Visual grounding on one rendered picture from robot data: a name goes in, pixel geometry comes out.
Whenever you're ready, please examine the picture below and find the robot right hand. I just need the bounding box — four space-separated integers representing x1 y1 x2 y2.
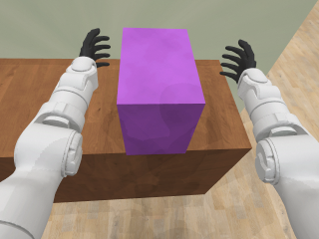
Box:
220 39 257 84

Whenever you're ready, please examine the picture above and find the robot right forearm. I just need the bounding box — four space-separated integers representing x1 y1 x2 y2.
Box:
237 68 319 144

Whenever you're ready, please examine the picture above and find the robot left hand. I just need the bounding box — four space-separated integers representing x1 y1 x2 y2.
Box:
79 28 111 68

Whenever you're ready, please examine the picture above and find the robot left forearm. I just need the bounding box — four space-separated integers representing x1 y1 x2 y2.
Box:
14 56 99 167

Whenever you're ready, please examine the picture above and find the right robot upper arm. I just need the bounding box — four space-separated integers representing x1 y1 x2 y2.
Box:
254 134 319 239

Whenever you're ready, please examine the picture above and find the carton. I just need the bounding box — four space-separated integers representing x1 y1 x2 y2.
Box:
117 27 205 155

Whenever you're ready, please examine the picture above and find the pedestal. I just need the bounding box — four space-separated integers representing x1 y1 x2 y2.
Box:
0 58 252 203

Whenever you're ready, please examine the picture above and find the left robot upper arm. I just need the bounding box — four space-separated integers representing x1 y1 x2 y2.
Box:
0 122 83 239

